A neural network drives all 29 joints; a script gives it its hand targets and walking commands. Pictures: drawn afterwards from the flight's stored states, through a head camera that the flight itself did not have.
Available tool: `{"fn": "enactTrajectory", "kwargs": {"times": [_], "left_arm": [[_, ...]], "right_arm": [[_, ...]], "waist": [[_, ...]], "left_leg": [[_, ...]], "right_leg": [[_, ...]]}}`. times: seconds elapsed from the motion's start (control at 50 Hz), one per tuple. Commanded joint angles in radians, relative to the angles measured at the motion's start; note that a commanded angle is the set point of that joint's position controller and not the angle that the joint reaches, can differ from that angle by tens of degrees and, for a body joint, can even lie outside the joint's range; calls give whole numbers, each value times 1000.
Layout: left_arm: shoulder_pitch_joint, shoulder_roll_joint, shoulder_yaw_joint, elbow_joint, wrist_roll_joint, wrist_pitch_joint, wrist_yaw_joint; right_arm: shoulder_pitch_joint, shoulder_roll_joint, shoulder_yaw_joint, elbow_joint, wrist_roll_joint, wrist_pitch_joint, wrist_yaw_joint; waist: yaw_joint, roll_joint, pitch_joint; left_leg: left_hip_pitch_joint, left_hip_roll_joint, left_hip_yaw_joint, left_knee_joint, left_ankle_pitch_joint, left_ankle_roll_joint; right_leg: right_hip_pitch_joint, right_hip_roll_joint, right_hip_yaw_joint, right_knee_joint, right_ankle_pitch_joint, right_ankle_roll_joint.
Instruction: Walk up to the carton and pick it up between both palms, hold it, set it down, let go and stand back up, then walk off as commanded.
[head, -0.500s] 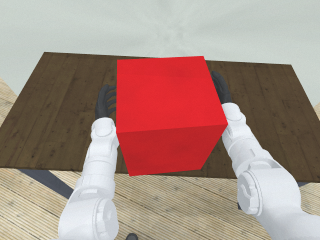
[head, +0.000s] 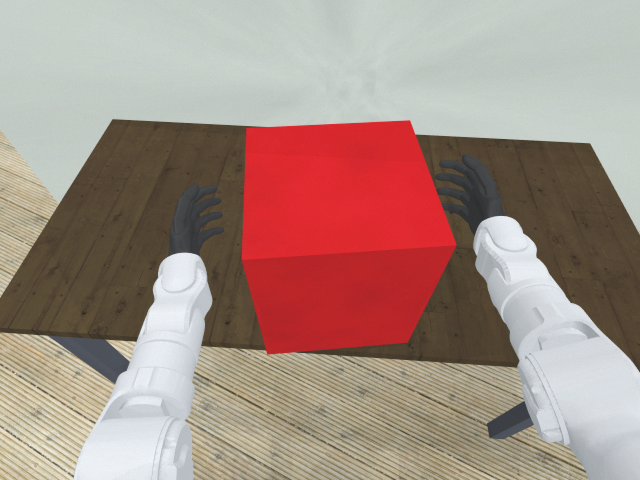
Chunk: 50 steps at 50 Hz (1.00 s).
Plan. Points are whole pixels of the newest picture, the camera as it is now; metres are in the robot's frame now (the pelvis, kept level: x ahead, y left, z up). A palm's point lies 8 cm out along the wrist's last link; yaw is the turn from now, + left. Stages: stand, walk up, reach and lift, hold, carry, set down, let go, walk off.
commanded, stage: set down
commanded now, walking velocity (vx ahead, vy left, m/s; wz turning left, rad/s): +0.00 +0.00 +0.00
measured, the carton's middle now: (334, 244) +0.41 +0.05 +0.04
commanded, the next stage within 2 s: none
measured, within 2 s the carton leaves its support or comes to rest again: neither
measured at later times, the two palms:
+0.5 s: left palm (180, 287) +0.30 +0.22 +0.07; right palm (501, 273) +0.37 -0.15 +0.07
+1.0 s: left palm (180, 331) +0.25 +0.21 +0.06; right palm (543, 347) +0.29 -0.19 +0.06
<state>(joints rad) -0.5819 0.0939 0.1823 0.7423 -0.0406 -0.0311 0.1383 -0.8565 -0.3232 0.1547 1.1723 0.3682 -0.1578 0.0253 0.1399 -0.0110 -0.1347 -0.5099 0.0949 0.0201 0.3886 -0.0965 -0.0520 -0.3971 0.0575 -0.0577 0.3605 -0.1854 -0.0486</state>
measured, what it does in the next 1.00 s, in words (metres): stands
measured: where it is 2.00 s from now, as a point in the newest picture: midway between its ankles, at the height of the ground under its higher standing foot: outside the picture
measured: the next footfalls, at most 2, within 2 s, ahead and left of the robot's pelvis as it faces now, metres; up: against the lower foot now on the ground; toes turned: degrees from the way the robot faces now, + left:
none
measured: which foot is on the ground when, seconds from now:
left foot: down 0.00-1.00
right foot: down 0.00-1.00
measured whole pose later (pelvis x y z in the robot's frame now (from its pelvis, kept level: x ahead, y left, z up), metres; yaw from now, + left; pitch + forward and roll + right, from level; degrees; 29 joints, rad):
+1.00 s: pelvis +0.00 +0.00 +0.01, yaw +0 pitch -1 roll +0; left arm 0.02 0.03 0.07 0.03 0.01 0.23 0.21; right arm -0.10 -0.31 0.05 0.44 0.34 -0.08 0.13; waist 0.06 -0.06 -0.02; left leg -0.19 0.06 0.04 0.28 -0.08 -0.05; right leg -0.12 0.04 -0.02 0.32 -0.20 -0.04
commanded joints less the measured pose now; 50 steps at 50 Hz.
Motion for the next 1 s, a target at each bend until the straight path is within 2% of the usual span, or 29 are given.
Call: {"fn": "enactTrajectory", "kwargs": {"times": [0.0,0.04,0.1,0.12,0.16,0.24,0.26,0.3,0.34,0.42,0.44,0.48,0.5,0.52,0.54,0.6,0.64,0.68,0.72,0.74,0.76,0.78,0.8,0.82,0.84,0.92,0.94,0.96,0.98], "left_arm": [[-235,68,-18,-295,8,15,-5],[-180,60,-35,-361,9,34,1],[-146,74,-36,-424,0,56,11],[-172,83,-37,-431,-8,61,16],[-163,88,-30,-419,-15,77,24],[-210,84,-54,-379,-26,86,41],[-184,74,-63,-404,-28,88,41],[-185,87,-48,-385,-32,88,42],[-123,76,-45,-437,-19,97,46],[7,27,-53,-516,25,149,31],[49,38,-39,-533,38,161,27],[142,24,-49,-607,48,172,20],[153,24,-42,-614,55,177,19],[194,13,-54,-647,56,180,17],[203,22,-45,-671,62,180,19],[281,-5,-86,-773,45,178,31],[268,-7,-96,-786,42,178,42],[274,-11,-117,-797,28,181,54],[243,-5,-126,-803,19,180,67],[234,-6,-143,-814,9,178,76],[276,-10,-137,-825,12,181,81],[332,-11,-141,-840,12,181,83],[299,-12,-139,-824,14,187,82],[354,-19,-138,-864,17,190,87],[386,-13,-119,-846,32,199,85],[512,-42,-100,-886,68,246,73],[484,-33,-100,-895,58,253,70],[575,-50,-110,-941,66,257,66],[532,-42,-106,-944,57,257,63]], "right_arm": [[-307,-165,-35,-253,15,-28,29],[-252,-179,-47,-282,12,-18,39],[-204,-160,-60,-368,-2,1,49],[-213,-158,-73,-380,-12,9,52],[-199,-142,-77,-412,-20,29,56],[-202,-121,-106,-418,-38,59,64],[-165,-112,-111,-433,-40,63,61],[-163,-117,-128,-451,-54,64,58],[-104,-132,-129,-462,-44,57,57],[22,-154,-140,-458,-47,56,54],[46,-151,-134,-491,-47,52,53],[134,-163,-145,-549,-48,36,52],[142,-162,-140,-570,-47,34,51],[184,-165,-144,-607,-42,27,51],[202,-164,-144,-626,-43,24,51],[289,-162,-142,-706,-35,20,65],[304,-155,-135,-722,-30,29,79],[333,-153,-142,-737,-32,40,92],[326,-144,-148,-767,-29,44,102],[324,-147,-161,-776,-32,45,108],[366,-152,-154,-789,-25,44,112],[418,-155,-162,-804,-21,40,116],[391,-152,-163,-807,-27,44,115],[452,-160,-168,-830,-17,38,117],[475,-155,-161,-839,-16,39,113],[604,-193,-176,-869,-21,45,97],[566,-201,-183,-895,-26,47,92],[659,-196,-177,-920,-22,43,86],[617,-194,-181,-939,-32,46,83]], "waist": [[-9,2,-533],[-20,4,-463],[-10,-16,-417],[-12,-15,-392],[-9,-50,-350],[-19,-46,-284],[-32,-42,-297],[-30,-50,-315],[-35,-27,-340],[-71,11,-325],[-63,-5,-320],[-86,-23,-302],[-75,-22,-281],[-84,-30,-272],[-73,-33,-241],[-81,-36,-185],[-70,-26,-131],[-77,-22,-92],[-70,-12,-89],[-80,-5,-83],[-71,-12,-92],[-77,-16,-97],[-78,-12,-105],[-77,-8,-126],[-64,-10,-113],[-77,-20,-90],[-80,-32,-85],[-86,-36,-70],[-86,-48,-62]], "left_leg": [[434,-77,32,46,439,13],[450,-74,27,23,383,17],[415,-79,33,-4,288,36],[391,-82,36,-12,245,40],[343,-86,40,-32,163,56],[271,-89,48,-53,26,67],[278,-90,45,-49,37,67],[280,-89,48,-51,35,67],[342,-87,40,-47,96,55],[441,-89,25,-47,188,43],[457,-92,23,-45,202,46],[492,-94,13,-49,255,48],[490,-99,19,-50,267,49],[510,-97,17,-51,287,50],[506,-100,19,-57,282,50],[517,-95,17,-74,246,54],[498,-93,23,-93,169,58],[477,-92,24,-106,91,63],[446,-92,25,-109,25,66],[442,-90,23,-111,2,66],[455,-89,21,-108,14,67],[481,-87,16,-106,32,65],[472,-89,24,-103,30,66],[497,-86,19,-98,70,62],[496,-90,25,-97,81,67],[551,-90,22,-95,195,61],[536,-93,25,-88,191,65],[564,-91,22,-91,220,64],[538,-94,29,-89,209,67]], "right_leg": [[201,19,44,-22,343,48],[201,22,40,-30,275,48],[216,9,54,-43,180,47],[209,3,60,-45,138,46],[218,-9,79,-52,73,48],[191,-29,103,-55,-78,46],[206,-31,109,-53,-65,46],[214,-35,108,-52,-60,51],[229,-28,95,-50,15,48],[242,-14,64,-65,128,42],[260,-10,63,-70,139,42],[273,-4,54,-75,196,44],[273,-3,56,-80,199,43],[282,0,50,-83,215,44],[272,0,51,-89,193,42],[245,0,48,-101,145,32],[204,-4,54,-116,61,25],[177,-14,61,-123,-2,17],[162,-21,72,-121,-55,9],[153,-25,71,-117,-67,9],[156,-25,75,-116,-54,7],[172,-24,73,-115,-25,5],[162,-26,78,-118,-34,7],[175,-22,74,-113,4,5],[192,-27,83,-119,13,6],[227,-11,72,-121,129,9],[225,-17,77,-121,127,10],[253,-11,72,-122,167,10],[244,-15,75,-120,158,13]]}}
